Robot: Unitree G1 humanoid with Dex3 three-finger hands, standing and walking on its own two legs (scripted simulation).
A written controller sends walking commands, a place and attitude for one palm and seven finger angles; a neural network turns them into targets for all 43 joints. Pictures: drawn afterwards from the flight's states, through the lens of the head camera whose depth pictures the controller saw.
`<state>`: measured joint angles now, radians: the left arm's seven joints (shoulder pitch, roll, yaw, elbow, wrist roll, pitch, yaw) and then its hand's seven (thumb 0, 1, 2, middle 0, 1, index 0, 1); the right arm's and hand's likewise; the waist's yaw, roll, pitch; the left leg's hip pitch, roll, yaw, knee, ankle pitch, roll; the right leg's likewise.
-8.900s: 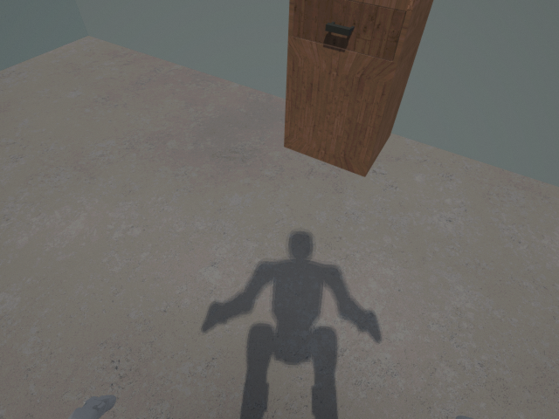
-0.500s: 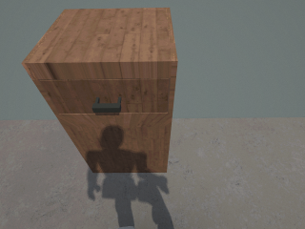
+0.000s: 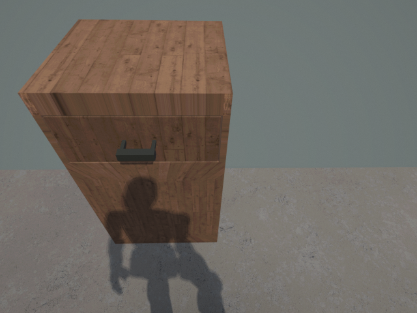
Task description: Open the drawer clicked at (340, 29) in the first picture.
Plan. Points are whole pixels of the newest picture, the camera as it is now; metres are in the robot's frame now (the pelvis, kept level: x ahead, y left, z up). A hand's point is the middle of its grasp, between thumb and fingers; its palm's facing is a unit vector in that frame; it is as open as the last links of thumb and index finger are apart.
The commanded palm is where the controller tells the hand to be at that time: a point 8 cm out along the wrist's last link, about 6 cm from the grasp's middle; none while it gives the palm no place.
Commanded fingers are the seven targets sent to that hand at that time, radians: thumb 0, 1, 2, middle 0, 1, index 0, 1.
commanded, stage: look again from close up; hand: left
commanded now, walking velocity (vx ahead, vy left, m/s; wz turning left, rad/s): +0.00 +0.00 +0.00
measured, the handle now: (137, 149) +0.53 +0.22 -0.04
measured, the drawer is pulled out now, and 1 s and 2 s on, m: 0.00 0.00 0.00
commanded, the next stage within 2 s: raise the hand with hooked fingers in 0.44 s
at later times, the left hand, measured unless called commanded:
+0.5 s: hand out of the picture +0.04 +0.16 -0.17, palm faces +0.02 -0.99 -0.16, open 7.4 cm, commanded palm none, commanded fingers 0.00 0.90 0.90 -0.20 -0.30 -0.20 -0.30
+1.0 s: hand (123, 300) +0.17 +0.18 -0.09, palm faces -0.12 -0.18 -0.98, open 8.8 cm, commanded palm +0.19 +0.21 +0.00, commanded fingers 0.00 0.34 0.66 -0.24 -0.66 -0.24 -0.66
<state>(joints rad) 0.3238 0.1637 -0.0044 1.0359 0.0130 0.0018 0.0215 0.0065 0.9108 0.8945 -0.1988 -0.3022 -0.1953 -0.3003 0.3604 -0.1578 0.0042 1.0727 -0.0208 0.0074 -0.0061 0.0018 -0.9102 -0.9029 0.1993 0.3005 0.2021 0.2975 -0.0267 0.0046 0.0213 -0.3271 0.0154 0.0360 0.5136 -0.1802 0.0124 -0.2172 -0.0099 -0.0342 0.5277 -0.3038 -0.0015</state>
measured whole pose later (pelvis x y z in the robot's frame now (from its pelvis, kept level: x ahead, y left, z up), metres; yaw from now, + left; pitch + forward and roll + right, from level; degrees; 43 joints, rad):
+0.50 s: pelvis +0.05 +0.00 +0.00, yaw -1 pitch +0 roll +0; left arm 0.31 0.13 -0.01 1.11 0.02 -0.02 0.03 0.00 0.91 0.89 -0.20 -0.30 -0.19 -0.30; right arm 0.24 -0.16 0.01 1.12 -0.01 -0.02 -0.03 0.01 -0.93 -0.90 0.20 0.30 0.20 0.30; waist 0.00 -0.02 0.01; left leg -0.24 0.00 0.05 0.48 -0.24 0.01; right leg -0.12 -0.02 -0.02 0.46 -0.34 0.01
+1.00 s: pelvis +0.01 -0.03 -0.05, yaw -2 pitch +12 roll +2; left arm 0.49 0.28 -0.12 0.05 1.11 -0.04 0.46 0.00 0.57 0.75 -0.23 -0.52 -0.23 -0.52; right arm 0.07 -0.26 -0.06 0.53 -0.07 0.05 0.03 0.01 -0.91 -0.90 0.20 0.30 0.20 0.30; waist 0.10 -0.03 -0.14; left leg -0.72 0.05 0.07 0.86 -0.34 -0.02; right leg -0.66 0.00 -0.01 0.95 -0.50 -0.05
